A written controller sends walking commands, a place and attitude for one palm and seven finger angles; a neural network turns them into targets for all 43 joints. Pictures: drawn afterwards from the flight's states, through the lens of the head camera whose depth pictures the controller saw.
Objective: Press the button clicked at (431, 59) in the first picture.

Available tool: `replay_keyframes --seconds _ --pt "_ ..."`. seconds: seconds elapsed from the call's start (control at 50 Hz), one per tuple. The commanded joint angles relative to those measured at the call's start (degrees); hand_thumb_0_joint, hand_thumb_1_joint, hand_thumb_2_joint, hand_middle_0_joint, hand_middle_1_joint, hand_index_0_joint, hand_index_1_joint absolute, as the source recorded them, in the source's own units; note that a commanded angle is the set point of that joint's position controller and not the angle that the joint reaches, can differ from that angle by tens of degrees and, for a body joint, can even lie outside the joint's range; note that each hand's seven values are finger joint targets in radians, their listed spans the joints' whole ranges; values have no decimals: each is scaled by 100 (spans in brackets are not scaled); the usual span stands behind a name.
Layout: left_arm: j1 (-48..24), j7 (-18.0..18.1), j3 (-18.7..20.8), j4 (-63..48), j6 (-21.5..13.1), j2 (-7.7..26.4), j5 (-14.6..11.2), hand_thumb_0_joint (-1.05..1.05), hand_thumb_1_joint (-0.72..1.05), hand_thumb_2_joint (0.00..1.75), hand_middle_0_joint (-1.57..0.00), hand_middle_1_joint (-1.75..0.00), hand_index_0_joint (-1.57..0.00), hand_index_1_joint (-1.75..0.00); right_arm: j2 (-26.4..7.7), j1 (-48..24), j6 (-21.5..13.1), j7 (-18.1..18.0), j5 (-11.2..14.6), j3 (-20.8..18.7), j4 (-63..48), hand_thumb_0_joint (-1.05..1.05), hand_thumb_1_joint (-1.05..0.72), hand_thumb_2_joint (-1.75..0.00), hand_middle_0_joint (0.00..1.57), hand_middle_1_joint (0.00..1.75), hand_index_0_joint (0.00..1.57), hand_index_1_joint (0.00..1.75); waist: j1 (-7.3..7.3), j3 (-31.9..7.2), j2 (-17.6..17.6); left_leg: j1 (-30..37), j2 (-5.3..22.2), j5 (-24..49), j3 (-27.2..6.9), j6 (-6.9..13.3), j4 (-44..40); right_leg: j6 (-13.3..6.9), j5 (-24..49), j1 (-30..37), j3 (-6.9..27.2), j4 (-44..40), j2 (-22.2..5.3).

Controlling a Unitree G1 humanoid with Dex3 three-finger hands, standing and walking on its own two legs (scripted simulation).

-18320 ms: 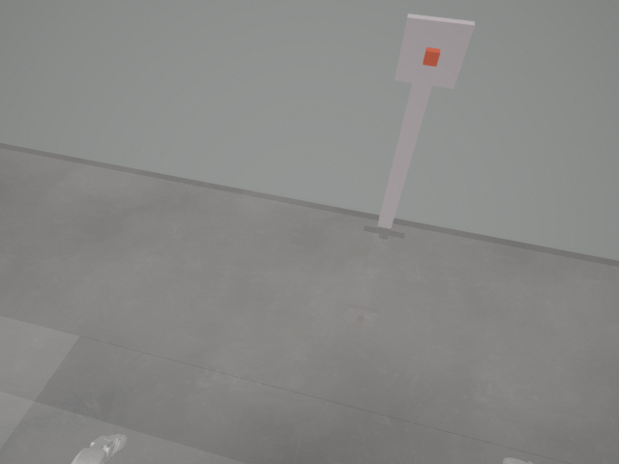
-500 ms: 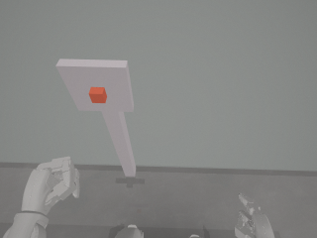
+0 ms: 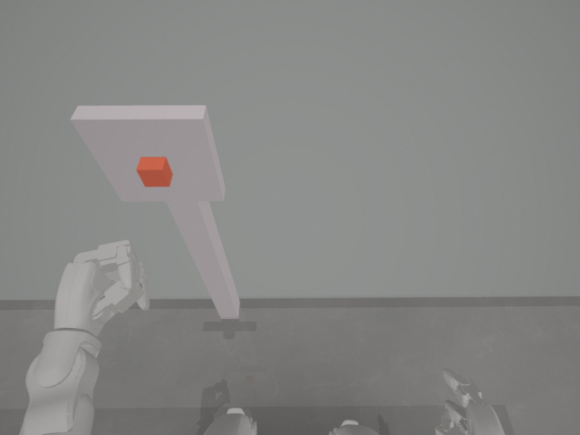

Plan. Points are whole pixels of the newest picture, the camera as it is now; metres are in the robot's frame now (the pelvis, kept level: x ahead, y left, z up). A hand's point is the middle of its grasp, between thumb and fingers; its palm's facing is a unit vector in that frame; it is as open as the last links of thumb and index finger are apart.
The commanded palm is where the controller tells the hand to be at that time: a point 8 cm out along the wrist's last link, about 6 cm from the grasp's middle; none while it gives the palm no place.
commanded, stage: aim a knuckle at the button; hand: left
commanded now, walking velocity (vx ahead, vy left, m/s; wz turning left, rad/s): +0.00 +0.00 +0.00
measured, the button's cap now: (155, 170) +0.48 +0.23 +0.07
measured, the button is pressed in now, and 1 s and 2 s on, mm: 0 0 0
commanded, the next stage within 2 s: press the button with the knuckle in 1.86 s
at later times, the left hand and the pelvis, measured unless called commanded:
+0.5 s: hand (162, 245) +0.36 +0.20 +0.04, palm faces +0.03 -1.00 -0.02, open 3.1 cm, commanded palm +0.34 +0.25 +0.04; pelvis +0.00 +0.02 -0.01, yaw -1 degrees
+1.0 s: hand (175, 236) +0.38 +0.18 +0.03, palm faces +0.04 -1.00 -0.03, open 3.1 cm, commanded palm +0.35 +0.24 +0.04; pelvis +0.00 +0.02 -0.01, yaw -2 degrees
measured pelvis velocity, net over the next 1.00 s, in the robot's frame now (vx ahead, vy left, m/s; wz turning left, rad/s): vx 0.00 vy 0.02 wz -0.03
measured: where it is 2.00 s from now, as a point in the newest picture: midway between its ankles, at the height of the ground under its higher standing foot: outside the picture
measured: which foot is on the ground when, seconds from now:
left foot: down 0.00-1.00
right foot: down 0.00-1.00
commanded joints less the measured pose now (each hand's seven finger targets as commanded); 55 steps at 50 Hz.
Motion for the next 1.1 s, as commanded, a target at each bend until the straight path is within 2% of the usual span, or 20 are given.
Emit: replay_keyframes --seconds 0.0,0.06,0.08,0.14,0.18,0.28,0.3,0.34,0.4,0.46,0.5,0.56,0.6,0.68,0.72,0.76,0.84,0.92,1.0,1.08 --pt "-1008 15 386 -820 -372 929 -30 0 90 90 -130 -150 -130 -150 -729 -137 -235 -22 45 -325 -743 0 -90 -90 20 30 20 30 -21 -1320 -136 660 -286 1345 -104 220 -531 309 1931 911 720 -1003 -9" --pt "-1514 61 440 -798 -563 1044 -17 0 90 90 -130 -150 -130 -150 -745 -105 -229 -49 30 -343 -645 0 -90 -90 20 30 20 30 -65 -1395 -157 678 -255 1309 -145 229 -484 280 1782 811 705 -953 23" --pt "-1656 57 229 -830 -638 818 6 0 90 90 -130 -150 -130 -150 -720 -106 -242 -42 29 -342 -635 0 -90 -90 20 30 20 30 -93 -1531 -63 783 -266 1362 -141 234 -488 275 1855 782 682 -905 29" --pt "-1958 125 196 -734 -750 847 64 0 90 90 -130 -150 -130 -150 -738 -27 -251 -31 13 -364 -524 0 -90 -90 20 30 20 30 -116 -1731 89 974 -241 1496 -177 219 -463 237 1947 641 564 -772 57" --pt "-1925 156 212 -443 -734 835 99 0 90 90 -130 -150 -130 -150 -752 19 -213 -18 8 -384 -481 0 -90 -90 20 30 20 30 -112 -1752 -162 886 -238 1558 -170 230 -430 257 2067 674 587 -750 59" --pt "-2389 275 324 107 -555 996 230 0 90 90 -130 -150 -130 -150 -764 33 -43 13 2 -359 -469 0 -90 -90 20 30 20 30 -87 -1697 -22 771 -244 1475 -165 207 -445 230 1947 545 547 -683 62" --pt "-2469 305 384 161 -542 1057 252 0 90 90 -130 -150 -130 -150 -768 61 -7 12 0 -366 -488 0 -90 -90 20 30 20 30 -77 -1753 -96 758 -233 1486 -172 198 -466 228 1954 589 523 -661 61" --pt "-2786 373 257 -32 -598 944 274 0 90 90 -130 -150 -130 -150 -737 61 16 27 -9 -364 -511 0 -90 -90 20 30 20 30 -57 -1974 244 999 -225 1654 -185 180 -466 194 2045 522 494 -602 72" --pt "-2786 469 171 -92 -690 808 283 0 90 90 -130 -150 -130 -150 -739 141 45 71 -27 -388 -510 0 -90 -90 20 30 20 30 -73 -2242 151 1196 -189 1976 -212 172 -416 186 2275 532 446 -536 106" --pt "-2978 540 -8 221 -717 650 363 0 90 90 -130 -150 -130 -150 -749 222 93 113 -39 -391 -440 0 -90 -90 20 30 20 30 -175 -2092 -7 1091 -170 2022 -248 170 -359 185 2282 368 411 -482 134" --pt "-2884 574 -27 478 -687 591 423 0 90 90 -130 -150 -130 -150 -758 249 153 146 -40 -408 -427 0 -90 -90 20 30 20 30 -147 -2000 -45 1019 -174 1980 -228 153 -348 192 2281 296 401 -467 130" --pt "-3249 618 -36 672 -655 642 498 0 90 90 -130 -150 -130 -150 -792 283 243 161 -47 -412 -410 0 -90 -90 20 30 20 30 -214 -1898 -136 880 -176 1773 -246 164 -333 181 2065 153 387 -453 131" --pt "-3555 672 -85 693 -683 603 530 0 90 90 -130 -150 -130 -150 -776 263 290 169 -44 -398 -438 0 -90 -90 20 30 20 30 -206 -1911 30 902 -189 1663 -239 154 -342 173 1944 64 399 -456 120" --pt "-4250 849 -92 427 -901 667 601 0 90 90 -130 -150 -130 -150 -762 315 318 174 -77 -414 -377 0 -90 -90 20 30 20 30 -240 -2423 306 1314 -143 1873 -317 122 -266 147 1905 -97 390 -348 141" --pt "-4042 942 -4 386 -984 687 604 0 90 90 -130 -150 -130 -150 -763 344 328 196 -93 -437 -379 0 -90 -90 20 30 20 30 -140 -2629 346 1487 -128 2097 -325 99 -259 138 2021 -38 374 -322 154" --pt "-3855 994 -42 533 -964 676 640 0 90 90 -130 -150 -130 -150 -781 359 371 222 -100 -426 -395 0 -90 -90 20 30 20 30 -143 -2600 262 1440 -133 2143 -336 102 -296 130 2051 24 354 -325 171" --pt "-3580 1006 22 1079 -742 730 694 0 90 90 -130 -150 -130 -150 -797 349 507 244 -64 -401 -443 0 -90 -90 20 30 20 30 -140 -2033 -148 865 -170 1620 -250 135 -447 154 1882 187 359 -463 169" --pt "-3450 951 42 1001 -704 634 594 0 90 90 -130 -150 -130 -150 -785 330 563 251 -49 -410 -541 0 -90 -90 20 30 20 30 -107 -2023 -232 804 -204 1535 -161 165 -459 165 1926 341 408 -568 159" --pt "-3707 931 22 608 -985 690 570 0 90 90 -130 -150 -130 -150 -741 282 535 227 -50 -399 -523 0 -90 -90 20 30 20 30 -136 -2096 -64 821 -208 1396 -153 175 -433 164 1825 380 470 -572 152" --pt "-4276 908 -238 589 -1171 570 639 0 90 90 -130 -150 -130 -150 -737 244 483 183 -52 -392 -388 0 -90 -90 20 30 20 30 -330 -1967 176 933 -195 1111 -212 187 -382 169 1457 -2 486 -591 150"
